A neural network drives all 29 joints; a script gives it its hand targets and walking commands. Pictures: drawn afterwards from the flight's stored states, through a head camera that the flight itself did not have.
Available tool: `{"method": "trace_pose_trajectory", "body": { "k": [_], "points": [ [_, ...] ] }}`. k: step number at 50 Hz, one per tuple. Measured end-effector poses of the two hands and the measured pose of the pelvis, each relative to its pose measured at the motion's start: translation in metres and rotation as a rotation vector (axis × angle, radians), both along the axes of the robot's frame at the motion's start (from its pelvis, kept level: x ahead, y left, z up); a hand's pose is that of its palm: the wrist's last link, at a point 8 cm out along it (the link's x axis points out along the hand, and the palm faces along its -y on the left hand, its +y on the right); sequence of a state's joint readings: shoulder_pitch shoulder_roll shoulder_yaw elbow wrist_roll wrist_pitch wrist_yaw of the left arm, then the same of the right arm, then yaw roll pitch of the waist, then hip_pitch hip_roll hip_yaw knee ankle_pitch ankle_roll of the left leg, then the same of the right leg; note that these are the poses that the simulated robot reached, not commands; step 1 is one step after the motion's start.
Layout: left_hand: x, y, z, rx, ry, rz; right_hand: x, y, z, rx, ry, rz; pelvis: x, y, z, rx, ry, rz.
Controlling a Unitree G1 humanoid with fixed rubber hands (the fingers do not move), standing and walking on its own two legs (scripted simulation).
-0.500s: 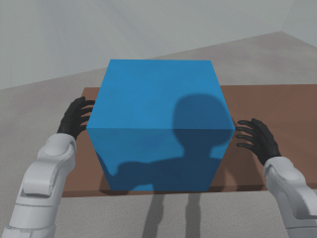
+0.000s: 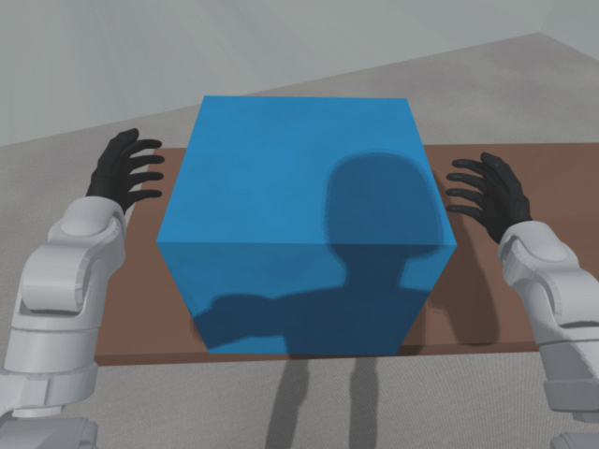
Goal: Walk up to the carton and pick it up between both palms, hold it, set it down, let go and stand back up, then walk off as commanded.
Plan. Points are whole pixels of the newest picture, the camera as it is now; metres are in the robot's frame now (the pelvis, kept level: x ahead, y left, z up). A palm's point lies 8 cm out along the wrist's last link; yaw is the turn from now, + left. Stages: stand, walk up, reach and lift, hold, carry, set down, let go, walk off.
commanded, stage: reach and lift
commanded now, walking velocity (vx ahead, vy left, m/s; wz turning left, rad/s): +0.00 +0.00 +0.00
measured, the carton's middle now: (303, 231) +0.42 +0.01 +0.06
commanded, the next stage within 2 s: none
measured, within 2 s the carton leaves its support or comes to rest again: neither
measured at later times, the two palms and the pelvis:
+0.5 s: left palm (105, 172) +0.41 +0.24 +0.18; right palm (500, 177) +0.41 -0.24 +0.17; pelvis +0.00 +0.00 +0.00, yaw +0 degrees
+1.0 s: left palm (153, 220) +0.42 +0.22 +0.08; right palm (487, 215) +0.42 -0.25 +0.09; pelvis +0.00 +0.00 +0.00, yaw +0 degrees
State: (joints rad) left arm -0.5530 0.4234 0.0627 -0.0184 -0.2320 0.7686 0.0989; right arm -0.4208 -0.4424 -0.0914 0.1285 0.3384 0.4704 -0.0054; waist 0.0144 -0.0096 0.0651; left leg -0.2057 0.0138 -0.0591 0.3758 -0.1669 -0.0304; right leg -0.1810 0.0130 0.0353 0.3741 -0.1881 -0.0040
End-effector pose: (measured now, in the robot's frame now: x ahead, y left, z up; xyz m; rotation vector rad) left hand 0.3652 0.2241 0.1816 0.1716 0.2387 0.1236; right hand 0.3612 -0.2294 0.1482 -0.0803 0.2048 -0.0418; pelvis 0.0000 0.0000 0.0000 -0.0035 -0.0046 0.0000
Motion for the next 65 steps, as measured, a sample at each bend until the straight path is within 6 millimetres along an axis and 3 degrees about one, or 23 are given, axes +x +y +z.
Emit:
{"method": "trace_pose_trajectory", "body": {
  "k": [4,9,17,22,29,37,41,46,52,57,65],
  "points": [
    [0.013,-0.002,0.024,-0.004,-0.041,-0.005,0.012,-0.002,0.011,0.004,0.001,-0.009,-0.004,0.0,0.0,0.0,0.019,0.0],
    [0.035,0.003,0.041,-0.021,-0.022,0.021,0.03,-0.004,0.018,0.024,0.026,-0.031,-0.008,0.001,-0.001,-0.001,0.049,-0.001],
    [0.05,0.008,0.042,-0.038,0.016,0.039,0.05,-0.001,0.032,0.041,0.004,-0.037,-0.005,0.001,-0.001,-0.002,0.08,-0.001],
    [0.046,0.014,0.022,-0.041,0.056,0.043,0.053,-0.003,0.028,0.046,0.008,-0.04,-0.004,0.002,0.0,-0.003,0.082,-0.001],
    [0.03,0.022,-0.029,-0.055,0.127,0.051,0.05,-0.01,0.007,0.06,0.066,-0.062,-0.005,0.002,0.0,-0.003,0.081,-0.001],
    [0.018,0.017,-0.074,-0.099,0.124,0.048,0.049,-0.014,-0.001,0.06,0.031,-0.051,-0.005,0.002,-0.001,-0.003,0.087,-0.001],
    [0.024,0.011,-0.083,-0.12,0.079,0.046,0.051,-0.018,-0.014,0.062,0.036,-0.056,-0.005,0.002,-0.001,-0.003,0.104,-0.001],
    [0.043,0.004,-0.094,-0.142,0.056,0.048,0.053,-0.026,-0.045,0.066,0.095,-0.085,-0.002,0.002,-0.002,-0.003,0.151,-0.002],
    [0.057,-0.007,-0.104,-0.153,0.025,0.026,0.062,-0.02,-0.066,0.02,0.07,-0.061,0.008,0.003,-0.003,-0.004,0.216,-0.002],
    [0.057,-0.01,-0.119,-0.155,0.07,0.016,0.069,-0.01,-0.073,0.006,0.052,-0.034,0.013,0.004,-0.003,-0.006,0.233,-0.003],
    [0.04,-0.009,-0.129,-0.156,0.083,0.029,0.069,-0.01,-0.07,0.011,0.023,-0.042,0.013,0.004,-0.003,-0.006,0.233,-0.003]
  ]
}}
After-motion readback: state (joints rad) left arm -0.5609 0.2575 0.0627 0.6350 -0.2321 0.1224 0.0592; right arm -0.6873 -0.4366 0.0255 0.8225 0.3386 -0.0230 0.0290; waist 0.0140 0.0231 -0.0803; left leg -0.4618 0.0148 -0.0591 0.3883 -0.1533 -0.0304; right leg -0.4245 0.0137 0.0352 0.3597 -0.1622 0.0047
